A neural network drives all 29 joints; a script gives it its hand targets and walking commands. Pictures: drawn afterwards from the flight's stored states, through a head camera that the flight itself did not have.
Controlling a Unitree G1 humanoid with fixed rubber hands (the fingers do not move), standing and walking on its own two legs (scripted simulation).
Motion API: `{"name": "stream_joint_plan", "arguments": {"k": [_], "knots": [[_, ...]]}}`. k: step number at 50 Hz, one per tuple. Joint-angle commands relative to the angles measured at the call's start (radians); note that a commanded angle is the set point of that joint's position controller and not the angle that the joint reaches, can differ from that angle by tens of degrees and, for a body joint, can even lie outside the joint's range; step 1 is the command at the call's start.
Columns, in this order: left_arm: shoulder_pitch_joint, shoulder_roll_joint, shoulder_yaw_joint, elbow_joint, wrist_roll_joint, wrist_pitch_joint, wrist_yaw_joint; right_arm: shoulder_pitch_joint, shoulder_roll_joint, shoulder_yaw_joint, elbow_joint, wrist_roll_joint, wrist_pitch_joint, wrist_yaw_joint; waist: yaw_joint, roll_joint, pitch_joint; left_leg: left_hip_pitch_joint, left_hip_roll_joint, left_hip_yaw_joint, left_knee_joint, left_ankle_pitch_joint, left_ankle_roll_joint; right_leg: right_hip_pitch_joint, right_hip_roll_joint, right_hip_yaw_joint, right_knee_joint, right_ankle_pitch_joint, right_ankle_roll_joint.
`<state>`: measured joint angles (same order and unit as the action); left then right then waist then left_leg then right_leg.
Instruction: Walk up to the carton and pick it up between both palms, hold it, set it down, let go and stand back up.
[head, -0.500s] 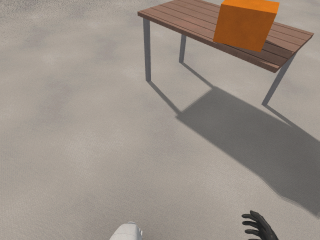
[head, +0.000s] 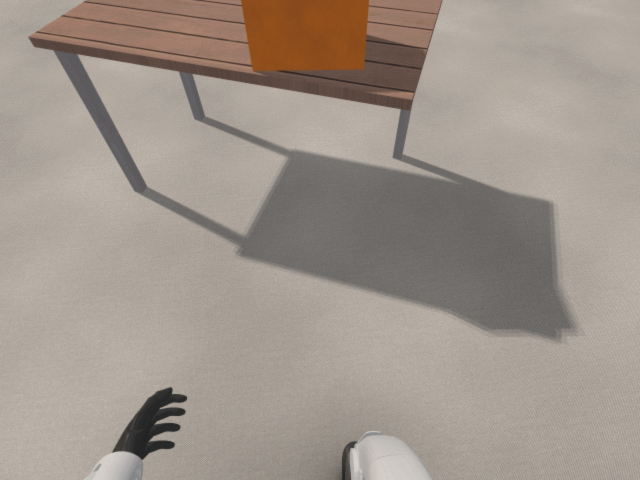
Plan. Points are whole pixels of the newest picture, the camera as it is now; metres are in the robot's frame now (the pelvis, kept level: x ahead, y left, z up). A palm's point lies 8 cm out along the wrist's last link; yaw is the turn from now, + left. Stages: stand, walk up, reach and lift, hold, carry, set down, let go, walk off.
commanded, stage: walk up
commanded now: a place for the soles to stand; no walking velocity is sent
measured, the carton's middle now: (307, 9) +1.13 -0.05 +0.04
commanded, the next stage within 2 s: none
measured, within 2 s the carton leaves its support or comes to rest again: neither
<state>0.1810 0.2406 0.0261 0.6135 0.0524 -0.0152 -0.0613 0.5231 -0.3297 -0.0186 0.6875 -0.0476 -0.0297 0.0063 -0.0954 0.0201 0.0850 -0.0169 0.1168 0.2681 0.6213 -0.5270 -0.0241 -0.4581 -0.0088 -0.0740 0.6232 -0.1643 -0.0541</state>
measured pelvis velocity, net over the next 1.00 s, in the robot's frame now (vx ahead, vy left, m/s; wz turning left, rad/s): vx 0.42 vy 0.07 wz -0.37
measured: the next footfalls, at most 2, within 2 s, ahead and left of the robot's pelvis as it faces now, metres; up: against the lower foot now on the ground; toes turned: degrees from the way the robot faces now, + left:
left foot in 0.50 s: +0.40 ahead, +0.18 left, +0.00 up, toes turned -6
right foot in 0.96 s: +0.51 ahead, -0.06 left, +0.00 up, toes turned -21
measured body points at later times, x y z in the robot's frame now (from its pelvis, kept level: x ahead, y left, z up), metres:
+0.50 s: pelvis +0.23 +0.06 +0.01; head +0.24 +0.05 +0.46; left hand +0.26 +0.34 -0.11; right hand +0.33 -0.21 -0.09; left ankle +0.36 +0.18 -0.71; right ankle +0.12 -0.09 -0.71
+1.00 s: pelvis +0.42 +0.07 +0.00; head +0.43 +0.04 +0.45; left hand +0.66 +0.23 -0.08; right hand +0.29 -0.18 -0.14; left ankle +0.36 +0.18 -0.69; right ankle +0.47 -0.05 -0.71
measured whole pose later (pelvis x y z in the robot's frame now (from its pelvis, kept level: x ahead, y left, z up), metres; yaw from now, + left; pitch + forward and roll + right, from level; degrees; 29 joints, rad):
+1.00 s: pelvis +0.42 +0.07 +0.00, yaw -21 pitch -3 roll +0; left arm 0.25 0.24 0.03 0.55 0.05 -0.04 0.00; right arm 0.52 -0.32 -0.01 0.73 -0.04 0.02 0.02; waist -0.06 0.05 0.10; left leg -0.19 0.08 0.19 0.89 -0.53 0.02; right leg -0.43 0.04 -0.04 0.69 -0.20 -0.06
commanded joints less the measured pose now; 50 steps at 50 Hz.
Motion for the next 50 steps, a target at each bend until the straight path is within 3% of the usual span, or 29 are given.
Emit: {"name": "stream_joint_plan", "arguments": {"k": [1,2,3,5,7,9,13,16,19,22,24,25,26,27,28,29,30,31,32,34,37,40,43,45,46,47,48,49,50], "knots": [[0.394,0.300,0.103,-0.008,0.017,-0.032,0.063,0.026,-0.062,0.000,-0.144,0.006,-0.010,0.007,0.232,-0.312,-0.274,-0.618,-0.031,-0.074,0.630,-0.003,0.062,0.757,-0.272,0.638,-0.125,-0.229,-0.201],[0.389,0.333,0.114,-0.017,-0.014,-0.023,0.080,-0.054,-0.128,-0.025,-0.196,0.015,0.001,0.012,0.254,-0.205,-0.262,-0.717,-0.072,-0.231,0.727,-0.024,0.053,0.726,-0.386,0.927,-0.288,-0.375,-0.306],[0.337,0.300,0.099,-0.019,-0.029,-0.019,0.094,-0.137,-0.159,-0.035,-0.201,0.010,0.005,0.017,0.243,-0.101,-0.183,-0.753,-0.039,-0.301,0.783,0.044,0.055,0.660,-0.372,0.865,-0.317,-0.324,-0.300],[0.241,0.248,0.083,-0.029,-0.025,-0.021,0.106,-0.108,-0.109,-0.035,-0.183,0.008,-0.001,0.027,0.169,-0.050,-0.047,-0.709,0.012,-0.304,0.729,0.146,0.049,0.436,-0.317,0.620,-0.298,-0.130,-0.199],[0.150,0.191,0.063,-0.033,-0.031,-0.038,0.091,-0.068,-0.080,-0.039,-0.156,0.009,0.002,0.040,0.101,-0.082,0.024,-0.571,0.029,-0.312,0.587,0.186,0.034,0.193,-0.221,0.443,-0.333,-0.121,-0.149],[0.125,0.174,0.055,-0.021,-0.030,-0.056,0.079,-0.050,-0.064,-0.040,-0.138,0.004,0.014,0.051,0.074,-0.124,0.049,-0.505,0.013,-0.286,0.519,0.242,0.005,0.058,-0.157,0.364,-0.379,-0.191,-0.143],[0.168,0.185,0.061,0.006,-0.016,-0.079,0.069,-0.136,-0.055,-0.036,-0.148,0.000,0.023,0.062,0.094,-0.164,0.072,-0.572,0.017,-0.268,0.353,0.394,-0.017,0.052,-0.123,0.334,-0.425,-0.288,-0.162],[0.258,0.197,0.068,0.023,-0.012,-0.085,0.066,-0.250,-0.051,-0.034,-0.166,-0.005,0.013,0.061,0.146,-0.148,0.026,-0.603,0.018,-0.274,0.205,0.451,-0.009,0.182,-0.141,0.355,-0.384,-0.278,-0.153],[0.294,0.211,0.076,0.019,-0.006,-0.080,0.068,-0.316,-0.043,-0.039,-0.184,-0.003,0.001,0.059,0.166,-0.148,0.013,-0.580,0.009,-0.272,0.095,0.444,0.007,0.247,-0.175,0.367,-0.339,-0.236,-0.145],[0.298,0.216,0.079,0.006,0.000,-0.065,0.069,-0.266,-0.044,-0.049,-0.179,-0.007,-0.015,0.048,0.137,-0.142,-0.012,-0.408,-0.020,-0.261,0.014,0.371,0.033,0.215,-0.191,0.375,-0.270,-0.173,-0.127],[0.277,0.196,0.063,-0.007,0.007,-0.053,0.069,-0.120,-0.065,-0.064,-0.149,-0.014,-0.033,0.032,0.055,-0.088,-0.044,-0.172,-0.056,-0.234,-0.045,0.352,0.057,0.126,-0.165,0.336,-0.079,-0.075,-0.092],[0.315,0.141,0.040,-0.009,0.009,-0.050,0.065,0.002,-0.111,-0.079,-0.118,-0.021,-0.044,0.021,0.006,0.040,-0.124,0.003,-0.030,-0.279,-0.066,0.301,0.076,0.067,-0.087,0.258,0.173,-0.050,-0.054],[0.405,0.060,0.012,-0.036,0.003,-0.051,0.058,0.083,-0.205,-0.099,-0.113,-0.031,-0.050,0.008,-0.007,0.258,-0.234,0.160,0.206,-0.608,-0.144,0.093,0.147,-0.088,0.026,0.162,0.503,-0.245,0.011],[0.436,0.082,0.023,-0.061,-0.012,-0.038,0.063,0.032,-0.261,-0.110,-0.141,-0.019,-0.036,-0.002,0.025,0.291,-0.196,0.150,0.370,-0.957,-0.334,-0.003,0.249,-0.229,0.094,0.128,0.653,-0.429,0.053],[0.360,0.151,0.039,-0.061,0.000,-0.022,0.073,-0.012,-0.234,-0.105,-0.133,0.006,-0.024,-0.009,0.011,0.186,-0.118,0.046,0.373,-0.980,-0.391,-0.065,0.303,-0.254,0.032,0.183,0.743,-0.373,0.045],[0.275,0.168,0.049,-0.071,0.000,-0.015,0.072,-0.039,-0.182,-0.089,-0.132,0.018,-0.020,-0.008,0.005,0.117,-0.017,-0.058,0.328,-0.831,-0.368,0.043,0.283,-0.270,0.004,0.199,0.788,-0.298,0.041],[0.256,0.149,0.052,-0.072,-0.003,-0.012,0.068,-0.049,-0.155,-0.075,-0.122,0.015,-0.019,-0.007,0.018,0.068,0.035,-0.137,0.287,-0.669,-0.343,0.167,0.233,-0.241,-0.010,0.191,0.740,-0.247,0.041],[0.271,0.135,0.051,-0.062,-0.024,-0.006,0.063,-0.118,-0.110,-0.058,-0.114,0.005,-0.015,-0.007,0.062,0.064,0.075,-0.220,0.217,-0.498,-0.338,0.213,0.211,-0.190,-0.037,0.202,0.628,-0.205,0.042],[0.305,0.113,0.050,-0.050,-0.026,-0.005,0.055,-0.136,-0.099,-0.052,-0.110,0.005,-0.018,-0.005,0.075,0.106,0.063,-0.249,0.181,-0.426,-0.343,0.249,0.201,-0.135,-0.034,0.176,0.579,-0.187,0.050],[0.304,0.095,0.047,-0.041,-0.017,-0.006,0.044,-0.112,-0.094,-0.047,-0.089,0.007,-0.029,-0.004,0.073,0.137,0.022,-0.213,0.164,-0.363,-0.334,0.351,0.222,-0.117,-0.020,0.142,0.515,-0.161,0.062],[0.209,0.073,0.039,-0.067,-0.019,-0.011,0.038,-0.073,-0.103,-0.045,-0.062,0.009,-0.035,-0.007,0.046,0.129,0.022,-0.147,0.175,-0.312,-0.320,0.456,0.230,-0.156,-0.020,0.112,0.329,-0.117,0.063],[0.124,0.058,0.038,-0.091,-0.019,-0.013,0.035,-0.053,-0.125,-0.048,-0.052,0.009,-0.025,-0.004,0.028,0.132,0.013,-0.152,0.159,-0.255,-0.307,0.446,0.201,-0.079,-0.012,0.051,0.159,-0.056,0.050],[0.072,0.060,0.046,-0.111,-0.022,-0.016,0.038,-0.031,-0.143,-0.050,-0.045,0.012,-0.010,0.000,0.020,0.119,0.020,-0.173,0.173,-0.247,-0.287,0.387,0.193,0.007,0.009,0.018,0.086,-0.037,0.029],[0.091,0.070,0.054,-0.117,-0.024,-0.026,0.046,-0.038,-0.149,-0.048,-0.044,0.013,0.004,0.002,0.048,0.088,0.027,-0.197,0.180,-0.234,-0.231,0.376,0.188,0.092,0.022,0.019,0.019,-0.045,0.008],[0.153,0.082,0.061,-0.105,-0.020,-0.033,0.054,-0.050,-0.148,-0.042,-0.045,0.015,0.010,0.003,0.087,0.051,0.010,-0.243,0.168,-0.205,-0.154,0.378,0.176,0.205,0.042,0.011,-0.027,-0.030,-0.005],[0.250,0.115,0.074,-0.080,-0.013,-0.039,0.065,-0.042,-0.131,-0.031,-0.051,0.014,0.011,0.004,0.138,-0.003,-0.046,-0.305,0.132,-0.155,0.000,0.420,0.150,0.363,0.061,0.029,-0.037,-0.049,-0.028],[0.377,0.175,0.092,-0.064,0.004,-0.043,0.079,-0.028,-0.089,-0.008,-0.065,0.008,0.010,0.003,0.208,-0.116,-0.135,-0.424,0.070,-0.084,0.311,0.397,0.108,0.533,-0.079,0.257,-0.084,-0.171,-0.094],[0.432,0.280,0.105,-0.074,0.025,-0.043,0.099,0.034,-0.073,0.007,-0.106,-0.003,0.012,0.014,0.211,-0.260,-0.233,-0.614,-0.064,-0.114,0.592,-0.046,0.046,0.658,-0.398,0.824,-0.230,-0.334,-0.222],[0.407,0.282,0.119,-0.076,0.000,-0.028,0.116,-0.024,-0.158,-0.033,-0.124,-0.004,0.035,0.013,0.216,-0.136,-0.208,-0.665,-0.056,-0.257,0.698,-0.044,0.034,0.581,-0.427,0.928,-0.311,-0.408,-0.279]]}}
